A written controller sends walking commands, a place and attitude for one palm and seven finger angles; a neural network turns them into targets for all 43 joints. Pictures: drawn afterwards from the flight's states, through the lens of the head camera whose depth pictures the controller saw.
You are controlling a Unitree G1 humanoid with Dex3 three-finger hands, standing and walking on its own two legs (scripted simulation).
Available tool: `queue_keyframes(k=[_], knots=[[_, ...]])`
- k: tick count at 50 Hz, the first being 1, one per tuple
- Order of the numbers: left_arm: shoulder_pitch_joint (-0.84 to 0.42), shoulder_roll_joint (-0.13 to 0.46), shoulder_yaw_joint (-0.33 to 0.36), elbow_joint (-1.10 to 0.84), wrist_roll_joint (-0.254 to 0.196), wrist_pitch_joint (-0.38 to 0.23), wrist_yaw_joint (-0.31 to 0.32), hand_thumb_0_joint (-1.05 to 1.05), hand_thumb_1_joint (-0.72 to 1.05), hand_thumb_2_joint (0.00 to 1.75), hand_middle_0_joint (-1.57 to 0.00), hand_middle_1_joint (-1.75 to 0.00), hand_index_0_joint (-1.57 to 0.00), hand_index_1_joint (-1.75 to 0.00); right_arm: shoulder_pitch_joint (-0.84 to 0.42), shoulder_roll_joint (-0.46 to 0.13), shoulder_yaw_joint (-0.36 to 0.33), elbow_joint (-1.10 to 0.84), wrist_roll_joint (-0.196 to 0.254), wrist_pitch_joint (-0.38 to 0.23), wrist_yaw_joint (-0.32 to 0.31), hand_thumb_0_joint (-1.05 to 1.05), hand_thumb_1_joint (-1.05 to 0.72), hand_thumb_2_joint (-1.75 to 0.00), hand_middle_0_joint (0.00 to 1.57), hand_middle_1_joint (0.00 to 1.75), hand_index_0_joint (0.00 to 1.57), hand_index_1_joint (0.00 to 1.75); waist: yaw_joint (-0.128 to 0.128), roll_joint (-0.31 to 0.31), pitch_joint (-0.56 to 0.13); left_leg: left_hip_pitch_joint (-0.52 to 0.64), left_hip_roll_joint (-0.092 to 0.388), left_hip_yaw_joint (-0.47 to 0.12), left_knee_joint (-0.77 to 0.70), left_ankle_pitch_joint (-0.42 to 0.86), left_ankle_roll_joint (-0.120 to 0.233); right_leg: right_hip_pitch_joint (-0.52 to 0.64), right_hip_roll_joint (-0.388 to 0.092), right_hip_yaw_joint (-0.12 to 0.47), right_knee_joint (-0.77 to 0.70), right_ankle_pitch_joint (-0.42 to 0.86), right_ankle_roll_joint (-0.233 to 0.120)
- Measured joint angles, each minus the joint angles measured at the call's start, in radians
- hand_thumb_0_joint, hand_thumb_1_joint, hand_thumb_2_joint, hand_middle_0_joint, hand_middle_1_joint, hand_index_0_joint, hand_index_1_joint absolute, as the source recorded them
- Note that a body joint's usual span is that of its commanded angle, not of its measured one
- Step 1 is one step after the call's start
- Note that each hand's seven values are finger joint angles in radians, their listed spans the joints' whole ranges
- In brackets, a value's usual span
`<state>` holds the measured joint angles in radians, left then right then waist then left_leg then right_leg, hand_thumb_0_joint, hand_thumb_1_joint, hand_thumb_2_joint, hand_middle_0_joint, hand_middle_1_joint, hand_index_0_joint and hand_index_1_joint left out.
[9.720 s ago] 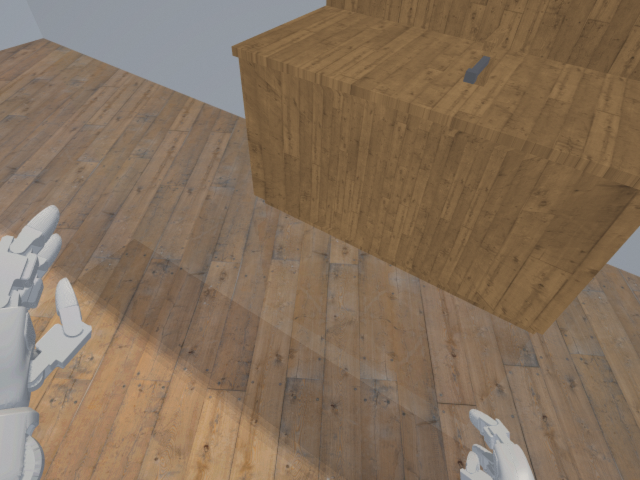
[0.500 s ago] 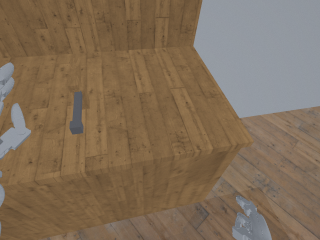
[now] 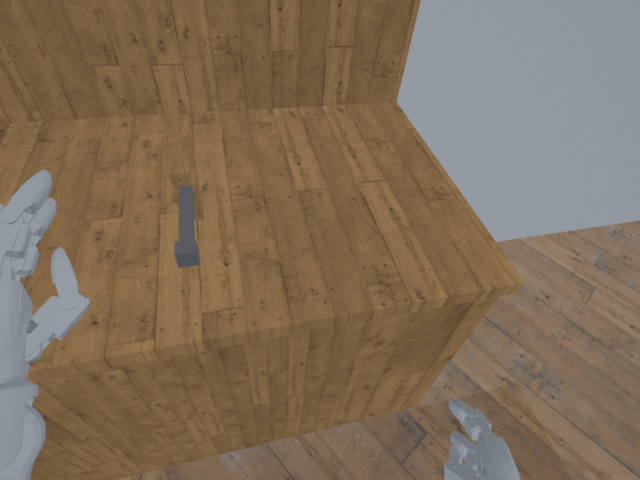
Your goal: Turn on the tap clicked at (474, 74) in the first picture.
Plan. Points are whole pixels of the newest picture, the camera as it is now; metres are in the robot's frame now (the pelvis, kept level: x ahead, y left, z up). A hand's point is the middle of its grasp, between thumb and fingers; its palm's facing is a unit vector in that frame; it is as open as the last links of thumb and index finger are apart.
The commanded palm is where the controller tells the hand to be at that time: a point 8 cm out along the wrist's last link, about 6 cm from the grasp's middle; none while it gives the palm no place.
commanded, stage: look again from close up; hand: left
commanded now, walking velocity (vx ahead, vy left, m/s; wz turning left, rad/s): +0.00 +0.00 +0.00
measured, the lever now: (187, 253) +0.38 +0.23 +0.05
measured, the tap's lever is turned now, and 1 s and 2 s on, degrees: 0 0 0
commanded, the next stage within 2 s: shuffle to correct the standing spot in 0.38 s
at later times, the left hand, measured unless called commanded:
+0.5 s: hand (110, 284) +0.25 +0.24 +0.16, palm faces +0.37 -0.85 -0.37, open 7.4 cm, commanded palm +0.18 +0.28 +0.18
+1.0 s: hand (165, 286) +0.25 +0.19 +0.16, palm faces +0.33 -0.86 -0.39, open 7.4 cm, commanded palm +0.19 +0.23 +0.18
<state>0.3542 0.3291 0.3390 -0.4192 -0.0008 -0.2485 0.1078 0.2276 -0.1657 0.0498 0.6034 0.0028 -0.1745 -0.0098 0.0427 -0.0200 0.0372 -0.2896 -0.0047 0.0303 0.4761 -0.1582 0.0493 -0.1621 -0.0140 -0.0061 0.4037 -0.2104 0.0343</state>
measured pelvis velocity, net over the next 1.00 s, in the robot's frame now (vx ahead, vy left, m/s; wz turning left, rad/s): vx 0.03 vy -0.05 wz -0.01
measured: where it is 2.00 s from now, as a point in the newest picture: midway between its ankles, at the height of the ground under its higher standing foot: outside the picture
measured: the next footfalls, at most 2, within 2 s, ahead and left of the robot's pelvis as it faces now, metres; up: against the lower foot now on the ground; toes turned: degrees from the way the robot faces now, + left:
none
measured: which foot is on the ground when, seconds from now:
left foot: down 0.00-1.00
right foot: down 0.00-1.00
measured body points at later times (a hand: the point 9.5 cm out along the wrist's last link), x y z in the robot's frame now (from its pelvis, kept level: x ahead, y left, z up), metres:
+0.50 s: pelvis +0.03 +0.00 +0.00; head +0.05 +0.02 +0.45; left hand +0.22 +0.28 +0.18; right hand +0.21 -0.23 -0.07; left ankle +0.07 +0.08 -0.74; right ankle +0.01 -0.15 -0.74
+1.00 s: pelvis +0.03 -0.05 +0.00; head +0.05 -0.04 +0.45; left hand +0.23 +0.23 +0.18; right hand +0.21 -0.28 -0.07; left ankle +0.07 +0.08 -0.74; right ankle +0.01 -0.15 -0.74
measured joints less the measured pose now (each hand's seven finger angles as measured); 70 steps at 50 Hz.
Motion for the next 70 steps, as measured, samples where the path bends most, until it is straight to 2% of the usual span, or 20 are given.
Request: queue_keyframes(k=[8,19,30,41,56,70], knots=[[0.031,0.022,-0.003,0.008,-0.009,0.02,-0.011,0.02,0.89,0.9,-0.21,-0.31,-0.21,-0.31,-0.028,-0.009,-0.008,-0.017,0.0,0.016,-0.009,0.02,-0.9,-0.9,0.2,0.3,0.21,0.3,-0.015,0.003,0.004,0.008,0.003,0.001,-0.015,-0.001,0.0,0.016,0.003,0.002,-0.034,0.01,0.005],[0.053,0.028,0.003,-0.035,-0.024,0.029,-0.006,0.02,0.89,0.9,-0.21,-0.31,-0.21,-0.31,-0.036,-0.034,-0.032,-0.02,0.008,0.035,-0.019,0.02,-0.9,-0.9,0.2,0.3,0.21,0.3,-0.014,-0.004,0.021,0.019,-0.001,0.0,-0.02,-0.015,-0.003,0.026,-0.001,0.0,-0.036,-0.006,0.004],[0.063,0.039,0.006,-0.044,-0.036,0.048,-0.007,0.02,0.89,0.9,-0.21,-0.31,-0.21,-0.31,-0.042,-0.018,-0.027,-0.025,0.011,0.056,-0.022,0.02,-0.9,-0.9,0.2,0.3,0.21,0.3,-0.017,-0.004,0.023,0.033,-0.001,0.001,-0.034,-0.021,-0.011,0.031,-0.001,0.002,-0.032,-0.021,-0.002],[0.061,0.045,0.014,-0.064,-0.054,0.079,-0.017,0.02,0.89,0.9,-0.21,-0.3,-0.21,-0.31,-0.042,0.002,-0.025,-0.047,0.013,0.081,-0.006,0.01,-0.9,-0.9,0.2,0.3,0.21,0.3,-0.022,0.002,0.023,0.025,0.03,-0.011,-0.026,-0.026,-0.042,0.022,0.031,-0.007,-0.024,-0.028,-0.03],[0.097,0.05,0.018,-0.083,-0.081,0.104,-0.035,0.02,0.89,0.9,-0.21,-0.31,-0.21,-0.31,-0.027,-0.044,-0.066,-0.056,0.013,0.106,-0.028,0.01,-0.9,-0.9,0.2,0.3,0.2,0.3,-0.035,0.027,0.013,-0.016,0.089,-0.037,0.043,-0.056,-0.088,-0.012,0.091,-0.025,0.029,-0.05,-0.081],[0.114,0.08,0.039,-0.118,-0.09,0.103,-0.044,0.02,0.89,0.9,-0.21,-0.31,-0.21,-0.31,-0.007,-0.033,-0.068,-0.051,0.011,0.109,-0.032,0.02,-0.9,-0.9,0.2,0.3,0.2,0.3,-0.048,0.021,0.023,-0.035,0.098,-0.045,0.084,-0.075,-0.099,-0.034,0.101,-0.032,0.081,-0.077,-0.092]])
